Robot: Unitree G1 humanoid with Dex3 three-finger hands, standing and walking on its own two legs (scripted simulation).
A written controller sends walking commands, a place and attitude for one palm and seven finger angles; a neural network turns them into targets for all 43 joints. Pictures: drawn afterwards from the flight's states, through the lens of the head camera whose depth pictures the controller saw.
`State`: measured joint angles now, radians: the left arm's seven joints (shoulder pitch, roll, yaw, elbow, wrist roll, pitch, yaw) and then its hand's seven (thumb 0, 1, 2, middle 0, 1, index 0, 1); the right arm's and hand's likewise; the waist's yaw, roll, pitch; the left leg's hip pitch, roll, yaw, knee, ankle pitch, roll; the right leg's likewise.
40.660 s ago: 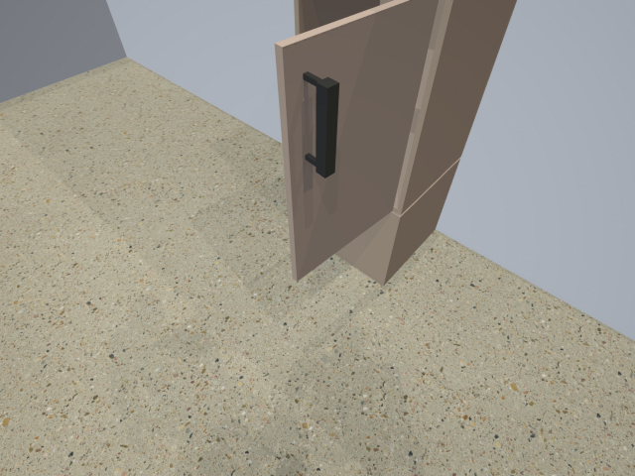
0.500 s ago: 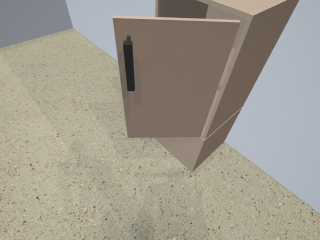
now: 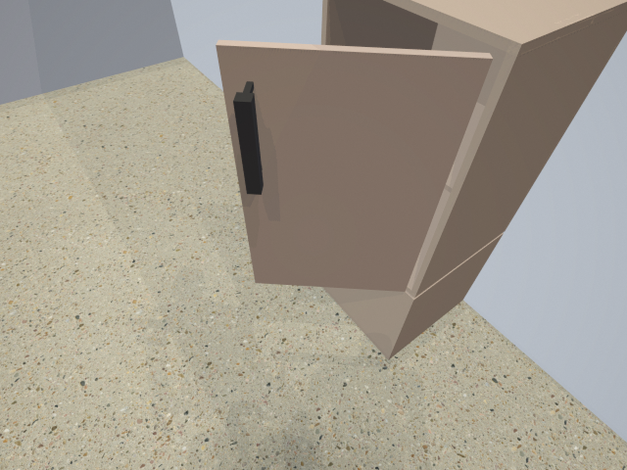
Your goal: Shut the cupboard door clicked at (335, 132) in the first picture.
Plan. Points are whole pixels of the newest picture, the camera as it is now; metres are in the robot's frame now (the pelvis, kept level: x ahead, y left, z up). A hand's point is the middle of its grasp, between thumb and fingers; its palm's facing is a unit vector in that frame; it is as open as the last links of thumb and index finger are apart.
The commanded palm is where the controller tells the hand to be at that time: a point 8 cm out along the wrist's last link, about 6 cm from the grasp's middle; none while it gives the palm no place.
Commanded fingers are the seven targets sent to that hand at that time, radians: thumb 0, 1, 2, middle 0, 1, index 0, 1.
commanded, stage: shuffle to correct the standing spot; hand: left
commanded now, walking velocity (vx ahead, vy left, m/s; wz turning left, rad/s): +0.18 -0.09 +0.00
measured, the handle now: (252, 140) +0.57 +0.13 +0.11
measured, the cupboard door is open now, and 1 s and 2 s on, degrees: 50 50 50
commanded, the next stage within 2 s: come to a stop and stand still in 0.50 s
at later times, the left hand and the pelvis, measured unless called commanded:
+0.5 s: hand out of the picture +0.15 +0.16 -0.18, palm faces +0.05 -0.99 -0.14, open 7.4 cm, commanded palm none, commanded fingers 0.00 0.90 0.90 -0.20 -0.30 -0.20 -0.30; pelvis +0.13 -0.01 +0.00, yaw -1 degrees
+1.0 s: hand (245, 414) +0.24 +0.12 -0.18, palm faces +0.06 -0.98 -0.17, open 7.3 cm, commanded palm none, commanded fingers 0.00 0.90 0.90 -0.20 -0.30 -0.20 -0.30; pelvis +0.17 -0.06 -0.01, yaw +1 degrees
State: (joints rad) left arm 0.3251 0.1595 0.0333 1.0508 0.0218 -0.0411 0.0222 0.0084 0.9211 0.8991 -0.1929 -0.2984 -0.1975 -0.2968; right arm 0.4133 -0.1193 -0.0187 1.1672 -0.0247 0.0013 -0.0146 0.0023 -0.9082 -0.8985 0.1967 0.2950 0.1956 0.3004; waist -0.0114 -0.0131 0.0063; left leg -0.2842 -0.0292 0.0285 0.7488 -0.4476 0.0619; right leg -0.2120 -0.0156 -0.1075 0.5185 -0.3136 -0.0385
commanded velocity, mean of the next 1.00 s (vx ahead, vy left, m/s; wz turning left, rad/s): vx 0.01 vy -0.03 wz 0.00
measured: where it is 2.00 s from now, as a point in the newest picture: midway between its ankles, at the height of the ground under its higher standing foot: outside the picture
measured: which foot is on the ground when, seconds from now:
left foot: up 0.00-0.26, down 0.28-0.66, up 0.68-0.96, down 0.98-1.00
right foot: down 0.00-0.28, up 0.30-0.62, down 0.64-1.00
